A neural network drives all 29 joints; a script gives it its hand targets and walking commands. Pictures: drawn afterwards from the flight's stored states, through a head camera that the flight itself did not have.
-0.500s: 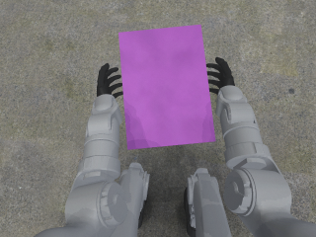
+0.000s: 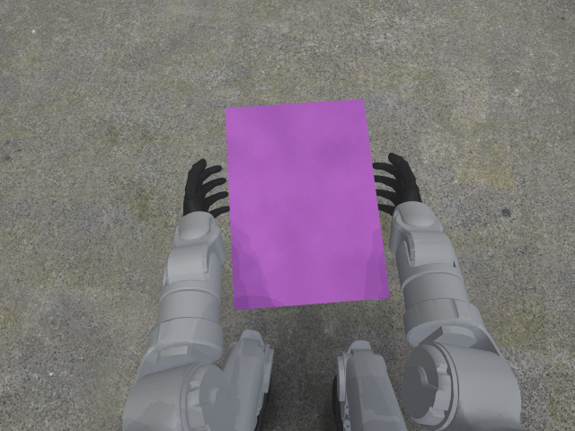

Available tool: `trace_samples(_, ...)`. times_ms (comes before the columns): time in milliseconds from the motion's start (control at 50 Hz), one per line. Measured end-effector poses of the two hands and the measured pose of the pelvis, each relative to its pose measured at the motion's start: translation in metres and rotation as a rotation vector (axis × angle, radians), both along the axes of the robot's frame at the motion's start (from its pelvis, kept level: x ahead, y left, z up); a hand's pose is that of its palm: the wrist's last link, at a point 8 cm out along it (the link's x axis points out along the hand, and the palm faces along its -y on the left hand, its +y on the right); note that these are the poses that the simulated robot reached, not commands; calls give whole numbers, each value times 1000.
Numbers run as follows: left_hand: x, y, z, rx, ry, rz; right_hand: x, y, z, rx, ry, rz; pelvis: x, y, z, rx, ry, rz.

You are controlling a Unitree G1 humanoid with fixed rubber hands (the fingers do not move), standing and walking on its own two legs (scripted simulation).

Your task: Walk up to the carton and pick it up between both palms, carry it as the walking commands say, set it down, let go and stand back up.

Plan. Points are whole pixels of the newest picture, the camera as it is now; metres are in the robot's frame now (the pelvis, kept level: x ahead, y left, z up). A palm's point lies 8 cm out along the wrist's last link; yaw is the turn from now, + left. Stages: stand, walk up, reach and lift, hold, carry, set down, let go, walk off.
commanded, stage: reach and lift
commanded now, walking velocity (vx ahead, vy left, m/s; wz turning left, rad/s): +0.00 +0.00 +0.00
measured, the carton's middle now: (300, 211) +0.46 +0.02 -0.12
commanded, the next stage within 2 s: none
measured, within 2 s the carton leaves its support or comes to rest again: neither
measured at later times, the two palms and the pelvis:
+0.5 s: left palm (182, 206) +0.40 +0.16 +0.04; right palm (425, 196) +0.43 -0.13 +0.03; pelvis +0.02 -0.01 +0.07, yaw +0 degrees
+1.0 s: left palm (149, 195) +0.38 +0.16 +0.11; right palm (452, 182) +0.41 -0.13 +0.11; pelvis +0.02 +0.00 +0.13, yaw +0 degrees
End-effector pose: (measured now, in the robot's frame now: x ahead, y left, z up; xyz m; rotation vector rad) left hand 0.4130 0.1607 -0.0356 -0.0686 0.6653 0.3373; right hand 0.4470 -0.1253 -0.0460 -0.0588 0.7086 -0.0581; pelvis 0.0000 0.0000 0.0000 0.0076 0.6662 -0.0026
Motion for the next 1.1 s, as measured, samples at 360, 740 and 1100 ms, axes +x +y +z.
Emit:
trace_samples(360,-11,-2,54,2,-3,-1,-12,-2,54,-1,-4,-15,14,-4,49,3,-80,-5)
trace_samples(740,-29,-1,110,-1,4,-25,-28,-2,112,5,-9,-1,21,-6,100,1,-200,-4)
trace_samples(1100,-40,5,163,11,9,-56,-44,0,166,6,-19,14,26,-4,141,2,-341,-5)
